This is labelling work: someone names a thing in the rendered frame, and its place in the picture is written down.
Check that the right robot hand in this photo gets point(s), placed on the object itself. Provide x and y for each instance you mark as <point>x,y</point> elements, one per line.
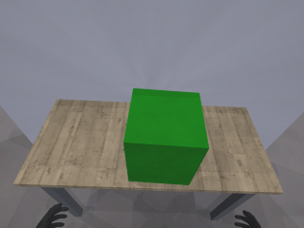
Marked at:
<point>249,218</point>

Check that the carton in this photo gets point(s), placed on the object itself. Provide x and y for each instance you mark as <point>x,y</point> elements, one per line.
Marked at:
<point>165,138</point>

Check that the table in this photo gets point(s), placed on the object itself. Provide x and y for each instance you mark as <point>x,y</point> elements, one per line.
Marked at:
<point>81,145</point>

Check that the left robot hand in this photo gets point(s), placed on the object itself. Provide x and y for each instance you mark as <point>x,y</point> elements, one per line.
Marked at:
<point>49,217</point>

